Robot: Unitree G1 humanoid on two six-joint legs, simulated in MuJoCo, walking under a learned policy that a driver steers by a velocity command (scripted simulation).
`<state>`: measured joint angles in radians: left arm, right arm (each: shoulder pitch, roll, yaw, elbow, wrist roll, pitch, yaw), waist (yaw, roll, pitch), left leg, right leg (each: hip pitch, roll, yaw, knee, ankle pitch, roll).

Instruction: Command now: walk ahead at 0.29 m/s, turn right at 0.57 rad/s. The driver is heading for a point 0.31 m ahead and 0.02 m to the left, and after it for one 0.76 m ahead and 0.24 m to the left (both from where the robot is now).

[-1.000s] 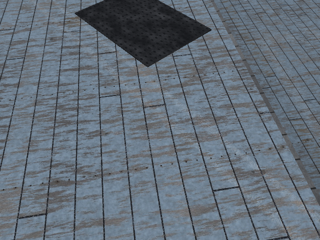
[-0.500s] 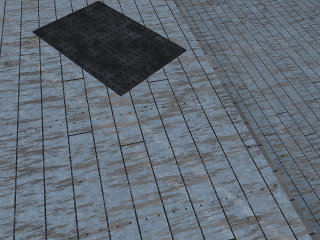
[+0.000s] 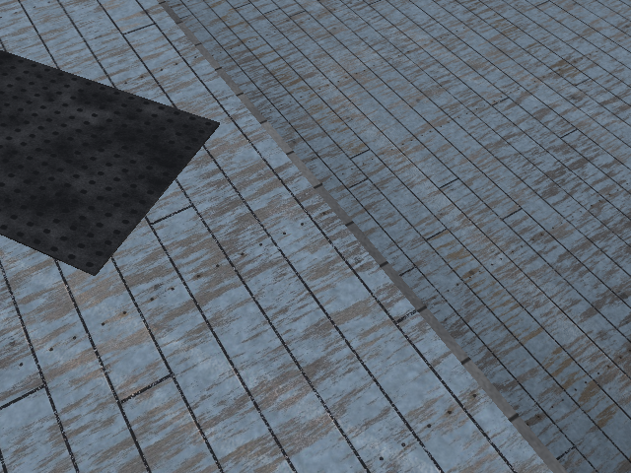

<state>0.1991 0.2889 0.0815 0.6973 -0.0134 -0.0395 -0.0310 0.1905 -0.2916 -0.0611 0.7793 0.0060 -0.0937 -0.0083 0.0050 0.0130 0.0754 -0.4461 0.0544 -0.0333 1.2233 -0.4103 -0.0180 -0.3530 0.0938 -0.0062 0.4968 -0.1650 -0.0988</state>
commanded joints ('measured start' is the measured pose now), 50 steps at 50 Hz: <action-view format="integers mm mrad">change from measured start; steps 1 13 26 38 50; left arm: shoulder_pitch -32 -4 -15 -151 -33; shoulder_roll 124 67 28 59 166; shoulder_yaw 35 8 23 29 73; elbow -88 -70 -59 -134 -111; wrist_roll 12 10 -5 14 -2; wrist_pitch -21 28 78 14 49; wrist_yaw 15 44 66 73 56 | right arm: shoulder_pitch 48 -83 -86 18 -118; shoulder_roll -113 -75 -155 -136 -95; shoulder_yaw -38 -20 -52 -87 -46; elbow -64 -82 -74 -27 -172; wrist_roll -13 -8 21 13 30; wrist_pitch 10 24 95 141 164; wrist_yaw -12 24 1 -27 22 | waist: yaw -41 22 -8 -63 33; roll -26 -123 132 -99 -186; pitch -152 -177 -176 -64 -124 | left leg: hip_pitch -120 36 261 -171 -19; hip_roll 38 -14 122 -101 -12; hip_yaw -38 -21 -392 -117 75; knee -59 -582 -940 25 -422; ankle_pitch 47 359 278 -27 -12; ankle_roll -24 -13 200 -59 -83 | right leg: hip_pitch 174 199 4 174 330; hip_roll -276 -249 -27 -347 -402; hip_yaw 287 258 96 228 34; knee -177 -34 283 -186 -111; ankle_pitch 689 543 -337 228 517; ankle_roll -200 -104 144 -80 -131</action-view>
